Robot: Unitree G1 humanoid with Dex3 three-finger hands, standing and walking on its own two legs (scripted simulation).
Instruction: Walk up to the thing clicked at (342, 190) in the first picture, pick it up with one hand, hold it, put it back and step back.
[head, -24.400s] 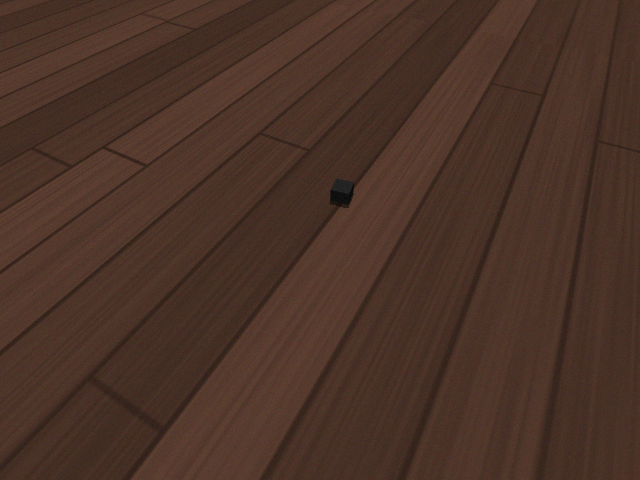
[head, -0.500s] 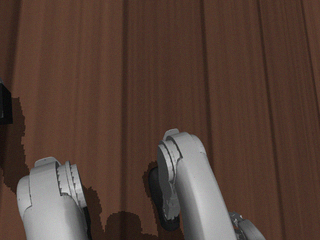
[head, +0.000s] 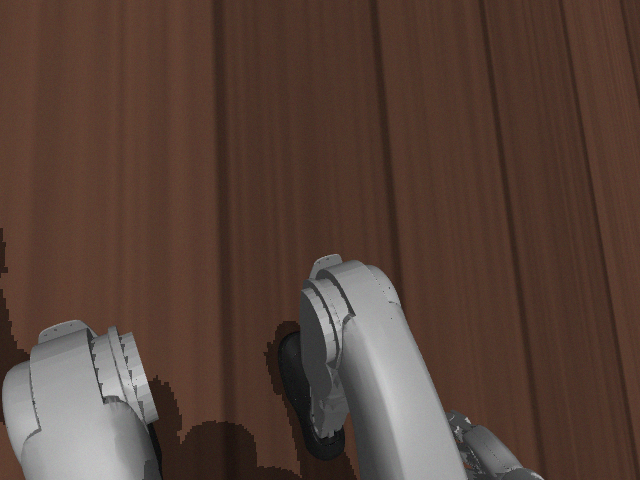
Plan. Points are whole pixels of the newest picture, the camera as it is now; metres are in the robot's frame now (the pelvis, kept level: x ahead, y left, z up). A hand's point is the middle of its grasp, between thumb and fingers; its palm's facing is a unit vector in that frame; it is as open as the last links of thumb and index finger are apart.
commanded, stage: rest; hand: left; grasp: from above
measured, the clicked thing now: out of the picture +0.44 +0.33 -0.26
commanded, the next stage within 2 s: open in 0.26 s
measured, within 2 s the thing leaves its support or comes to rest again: neither
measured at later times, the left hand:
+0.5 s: hand out of the picture +0.43 +0.33 -0.23, palm faces -0.48 -0.09 -0.87, open 11.1 cm
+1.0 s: hand out of the picture +0.44 +0.33 -0.24, palm faces -0.46 -0.09 -0.88, open 13.5 cm
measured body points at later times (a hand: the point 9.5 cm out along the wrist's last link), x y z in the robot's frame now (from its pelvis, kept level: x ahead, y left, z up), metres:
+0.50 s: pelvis -0.01 +0.00 +0.00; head +0.26 +0.13 +0.34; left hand +0.45 +0.34 -0.18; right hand +0.06 -0.26 -0.07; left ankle +0.06 +0.13 -0.26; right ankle +0.10 -0.13 -0.26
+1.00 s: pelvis -0.01 +0.01 +0.00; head +0.26 +0.13 +0.34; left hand +0.46 +0.34 -0.19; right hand +0.06 -0.26 -0.06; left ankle +0.06 +0.13 -0.26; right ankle +0.10 -0.13 -0.26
